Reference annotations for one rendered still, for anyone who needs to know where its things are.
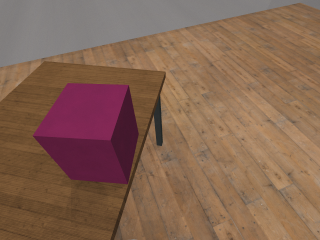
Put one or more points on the carton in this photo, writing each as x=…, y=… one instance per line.
x=91, y=132

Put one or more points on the table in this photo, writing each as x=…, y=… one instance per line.
x=38, y=201

